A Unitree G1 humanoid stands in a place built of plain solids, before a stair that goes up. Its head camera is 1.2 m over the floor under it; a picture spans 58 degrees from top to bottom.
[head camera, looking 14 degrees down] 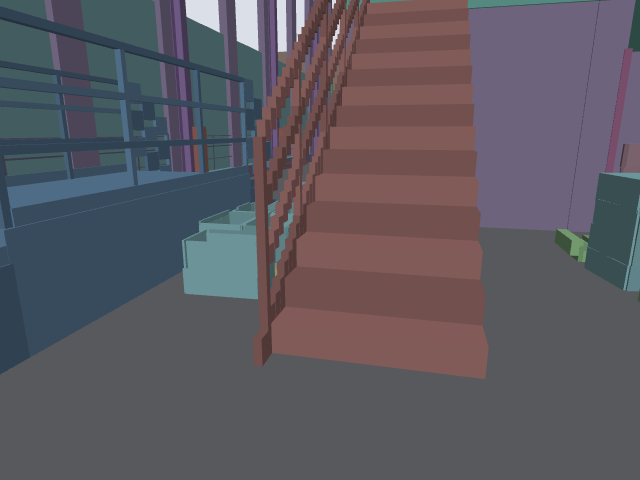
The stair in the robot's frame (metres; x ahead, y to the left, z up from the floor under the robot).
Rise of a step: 0.18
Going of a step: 0.25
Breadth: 1.18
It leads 14 degrees to the right of straight ahead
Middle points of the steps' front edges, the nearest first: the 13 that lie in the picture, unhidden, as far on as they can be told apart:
2.07 -0.26 0.18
2.31 -0.31 0.36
2.55 -0.37 0.53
2.80 -0.43 0.71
3.04 -0.49 0.89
3.28 -0.55 1.07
3.52 -0.61 1.24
3.76 -0.67 1.42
4.01 -0.73 1.60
4.25 -0.78 1.78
4.49 -0.84 1.95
4.73 -0.90 2.13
4.97 -0.96 2.31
